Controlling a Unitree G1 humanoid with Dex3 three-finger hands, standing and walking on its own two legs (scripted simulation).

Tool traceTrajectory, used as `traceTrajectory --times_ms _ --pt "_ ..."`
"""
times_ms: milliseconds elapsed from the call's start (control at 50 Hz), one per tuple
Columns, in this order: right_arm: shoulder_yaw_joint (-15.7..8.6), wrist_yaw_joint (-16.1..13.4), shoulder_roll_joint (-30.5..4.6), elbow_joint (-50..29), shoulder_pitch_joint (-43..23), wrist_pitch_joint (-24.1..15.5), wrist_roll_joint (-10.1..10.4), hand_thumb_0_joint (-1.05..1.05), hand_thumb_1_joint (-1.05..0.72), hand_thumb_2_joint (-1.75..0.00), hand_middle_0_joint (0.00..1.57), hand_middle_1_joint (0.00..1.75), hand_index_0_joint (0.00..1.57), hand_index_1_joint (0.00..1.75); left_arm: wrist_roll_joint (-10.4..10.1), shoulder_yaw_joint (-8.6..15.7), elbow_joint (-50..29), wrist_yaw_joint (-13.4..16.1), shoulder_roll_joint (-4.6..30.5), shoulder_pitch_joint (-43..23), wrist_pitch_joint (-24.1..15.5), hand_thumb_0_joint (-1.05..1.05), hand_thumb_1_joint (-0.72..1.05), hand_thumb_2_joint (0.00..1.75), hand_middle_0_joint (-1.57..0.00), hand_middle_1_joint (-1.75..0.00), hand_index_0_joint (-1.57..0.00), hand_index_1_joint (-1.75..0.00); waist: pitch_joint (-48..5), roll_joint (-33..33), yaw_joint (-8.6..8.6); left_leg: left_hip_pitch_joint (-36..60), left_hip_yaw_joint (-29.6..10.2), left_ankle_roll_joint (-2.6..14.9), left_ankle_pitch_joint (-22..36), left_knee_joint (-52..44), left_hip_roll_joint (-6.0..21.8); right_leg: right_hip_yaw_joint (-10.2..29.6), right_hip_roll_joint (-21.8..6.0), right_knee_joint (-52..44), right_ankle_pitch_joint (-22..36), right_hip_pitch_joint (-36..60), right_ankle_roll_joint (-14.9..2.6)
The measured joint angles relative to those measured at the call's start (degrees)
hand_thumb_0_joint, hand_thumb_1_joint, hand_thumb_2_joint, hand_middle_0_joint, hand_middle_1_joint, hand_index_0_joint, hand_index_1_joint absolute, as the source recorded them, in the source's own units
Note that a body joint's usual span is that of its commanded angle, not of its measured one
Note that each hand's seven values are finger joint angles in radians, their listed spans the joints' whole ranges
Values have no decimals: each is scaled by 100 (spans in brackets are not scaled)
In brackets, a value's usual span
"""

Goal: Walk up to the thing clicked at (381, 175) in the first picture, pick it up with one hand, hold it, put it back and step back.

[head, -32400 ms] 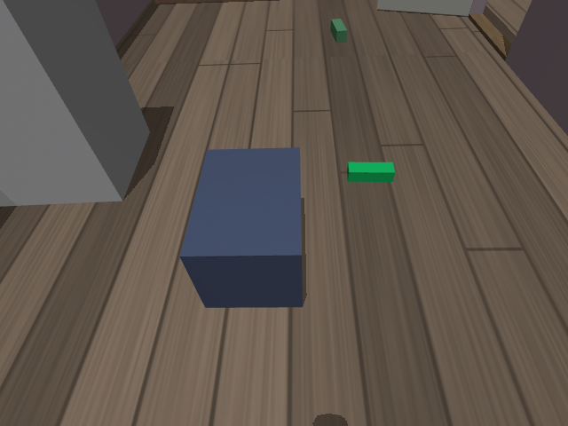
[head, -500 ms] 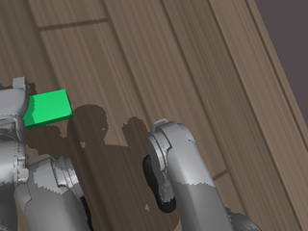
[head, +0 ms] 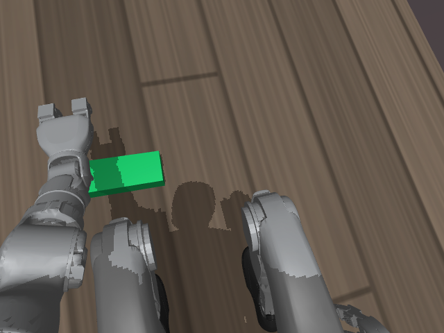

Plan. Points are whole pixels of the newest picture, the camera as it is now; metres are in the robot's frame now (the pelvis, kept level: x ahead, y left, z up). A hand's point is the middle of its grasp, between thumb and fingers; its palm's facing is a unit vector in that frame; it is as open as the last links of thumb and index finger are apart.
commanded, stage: withdraw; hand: left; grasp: from above
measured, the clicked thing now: (116, 175) +0.45 +0.21 -0.31
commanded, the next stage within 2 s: home in 0.44 s
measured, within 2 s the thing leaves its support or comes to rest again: neither
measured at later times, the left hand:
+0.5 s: hand (97, 171) +0.43 +0.22 -0.17, palm faces -0.50 -0.02 -0.86, open 13.7 cm
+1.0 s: hand (57, 171) +0.40 +0.25 -0.06, palm faces -0.36 -0.33 -0.87, open 10.3 cm
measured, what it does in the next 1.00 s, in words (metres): rises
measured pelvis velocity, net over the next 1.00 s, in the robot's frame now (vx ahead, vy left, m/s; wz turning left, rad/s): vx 0.00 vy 0.00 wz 0.06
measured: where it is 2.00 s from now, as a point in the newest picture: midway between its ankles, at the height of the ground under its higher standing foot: (213, 319)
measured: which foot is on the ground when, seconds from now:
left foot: down 0.00-1.00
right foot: down 0.00-1.00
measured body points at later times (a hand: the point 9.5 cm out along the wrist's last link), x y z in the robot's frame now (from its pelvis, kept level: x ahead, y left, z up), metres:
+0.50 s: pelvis -0.02 -0.01 +0.01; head +0.21 +0.05 +0.39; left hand +0.45 +0.22 -0.12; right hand +0.05 -0.30 -0.09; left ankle +0.07 +0.14 -0.30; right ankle +0.10 -0.13 -0.30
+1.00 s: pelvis +0.00 +0.00 +0.07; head +0.19 +0.03 +0.48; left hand +0.42 +0.26 -0.01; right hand +0.10 -0.26 -0.07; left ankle +0.07 +0.14 -0.30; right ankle +0.10 -0.13 -0.30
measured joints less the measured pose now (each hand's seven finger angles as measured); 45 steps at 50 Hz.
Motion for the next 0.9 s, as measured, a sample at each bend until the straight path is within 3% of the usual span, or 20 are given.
traceTrajectory --times_ms 100,160,220,300,380,480,560,640,720,800,900 --pt "-165 -363 -4 -210 -116 358 199 0 -92 -91 20 29 20 30 -340 -473 -144 -976 -259 -130 151 0 -52 100 -10 -98 -9 -100 -215 82 237 449 225 50 127 -547 18 146 -57 -393 58 370 -28" --pt "-129 -605 -37 -382 -156 475 241 0 -92 -91 20 29 20 30 -356 -655 -159 -1427 -346 -227 4 0 -51 101 -11 -97 -10 -99 -185 34 297 691 276 66 228 -808 5 163 -93 -598 125 592 -72" --pt "-56 -846 -79 -532 -143 537 244 0 -92 -91 20 29 20 30 -257 -747 -101 -1614 -414 -319 -213 0 -51 101 -11 -97 -10 -99 -133 -62 294 818 279 65 331 -980 -30 146 -134 -731 193 717 -127" --pt "33 -1109 -119 -606 -115 550 194 0 -91 -91 20 29 20 30 53 -777 176 -1514 -414 -428 -518 0 -50 100 -12 -97 -11 -99 -70 -211 178 801 252 40 433 -1034 -79 114 -173 -752 261 704 -179" --pt "134 -1249 -152 -604 -78 489 73 0 -91 -90 20 29 20 30 390 -693 680 -1142 -284 -556 -742 0 -48 99 -13 -97 -12 -98 17 -331 -27 606 206 18 476 -880 -116 88 -181 -598 299 515 -194" --pt "264 -1282 -156 -550 14 305 -119 0 -91 -90 20 29 20 30 717 -367 1281 -569 58 -730 -921 0 -47 99 -13 -98 -13 -99 241 -441 -281 239 115 -49 473 -488 -143 53 -146 -253 319 162 -169" --pt "332 -1222 -109 -492 133 196 -262 0 -91 -90 20 29 20 30 803 -2 1349 -203 383 -737 -935 0 -45 98 -13 -97 -14 -98 469 -443 -398 -29 37 -117 431 -161 -162 26 -113 14 293 -76 -126" --pt "288 -1102 11 -376 282 184 -317 0 -90 -90 20 29 20 30 649 236 807 -59 508 -472 -819 0 -43 96 -15 -96 -16 -96 539 -337 -367 -215 28 -112 337 49 -165 44 -91 187 209 -236 -72" --pt "171 -975 176 -246 379 267 -232 0 -90 -90 20 29 21 30 377 280 210 -148 374 -193 -622 0 -40 95 -17 -93 -18 -93 414 -175 -197 -220 81 -66 212 67 -141 92 -86 204 85 -237 -31" --pt "67 -919 293 -203 396 372 -55 0 -90 -90 20 29 21 30 6 211 -173 -464 94 -10 -416 0 -30 94 -21 -85 -21 -84 164 -15 51 -31 148 -10 107 -126 -95 127 -89 15 -12 -53 -4" --pt "-86 -960 301 -375 346 538 247 0 -90 -90 21 29 21 30 -687 114 -981 -979 -305 521 -149 0 -6 93 -23 -68 -22 -69 -149 134 336 484 240 39 68 -625 -56 150 -129 -461 -67 460 -14"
